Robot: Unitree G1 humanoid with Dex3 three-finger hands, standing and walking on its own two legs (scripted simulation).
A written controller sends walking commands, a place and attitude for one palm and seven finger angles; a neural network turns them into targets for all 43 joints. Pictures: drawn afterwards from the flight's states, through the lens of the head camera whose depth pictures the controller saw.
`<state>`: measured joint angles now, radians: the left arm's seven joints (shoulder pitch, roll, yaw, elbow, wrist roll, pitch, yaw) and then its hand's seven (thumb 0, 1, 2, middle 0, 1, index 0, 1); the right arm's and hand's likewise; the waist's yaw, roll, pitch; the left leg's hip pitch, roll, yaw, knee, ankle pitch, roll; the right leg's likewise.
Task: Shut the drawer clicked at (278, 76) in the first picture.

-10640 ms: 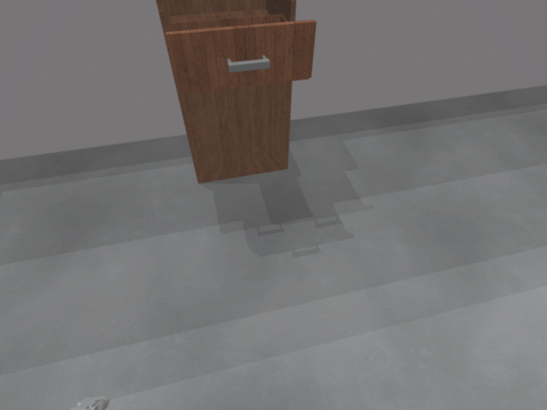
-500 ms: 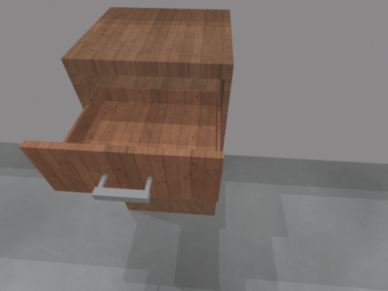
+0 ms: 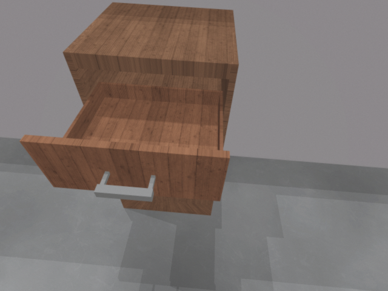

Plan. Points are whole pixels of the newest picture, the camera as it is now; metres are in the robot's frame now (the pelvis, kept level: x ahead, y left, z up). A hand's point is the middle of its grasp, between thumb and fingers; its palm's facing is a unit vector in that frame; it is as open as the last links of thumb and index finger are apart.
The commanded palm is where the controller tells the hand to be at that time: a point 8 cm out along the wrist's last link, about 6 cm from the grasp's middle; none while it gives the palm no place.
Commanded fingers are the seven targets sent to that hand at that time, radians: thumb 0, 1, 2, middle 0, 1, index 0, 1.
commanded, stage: come to a stop and stand still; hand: left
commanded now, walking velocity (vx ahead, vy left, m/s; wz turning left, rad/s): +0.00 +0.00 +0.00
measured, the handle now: (127, 185) +0.34 +0.18 +0.01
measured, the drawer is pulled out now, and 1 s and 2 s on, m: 0.30 0.30 0.30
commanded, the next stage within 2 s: look again from close up in 0.62 s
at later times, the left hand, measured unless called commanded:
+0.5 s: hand out of the picture -0.01 +0.18 -0.17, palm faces +0.02 -0.98 -0.18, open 7.3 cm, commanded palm none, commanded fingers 0.00 0.90 0.90 -0.20 -0.30 -0.20 -0.30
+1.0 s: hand out of the picture -0.02 +0.17 -0.18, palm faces +0.02 -0.99 -0.15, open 7.3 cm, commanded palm none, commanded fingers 0.00 0.90 0.90 -0.20 -0.30 -0.20 -0.30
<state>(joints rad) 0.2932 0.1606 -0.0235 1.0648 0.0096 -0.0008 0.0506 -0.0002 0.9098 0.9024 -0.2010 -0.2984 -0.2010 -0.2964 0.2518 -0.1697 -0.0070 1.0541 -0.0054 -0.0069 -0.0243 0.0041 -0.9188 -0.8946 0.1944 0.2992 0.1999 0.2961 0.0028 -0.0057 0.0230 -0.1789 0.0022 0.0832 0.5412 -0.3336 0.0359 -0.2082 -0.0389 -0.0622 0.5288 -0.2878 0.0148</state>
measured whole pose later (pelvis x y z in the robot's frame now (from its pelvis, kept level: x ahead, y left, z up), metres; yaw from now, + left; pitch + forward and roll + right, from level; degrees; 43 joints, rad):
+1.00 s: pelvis -0.01 +0.02 +0.01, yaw +0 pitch -2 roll +0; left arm 0.33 0.14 -0.02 1.09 0.01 0.00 0.05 0.00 0.91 0.90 -0.20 -0.30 -0.20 -0.30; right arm 0.29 -0.12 0.00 1.15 0.00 -0.03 -0.02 0.00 -0.91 -0.89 0.19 0.30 0.20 0.30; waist 0.01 -0.03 0.03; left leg -0.14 -0.03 0.10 0.44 -0.27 0.06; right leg -0.18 -0.06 -0.05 0.44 -0.22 0.04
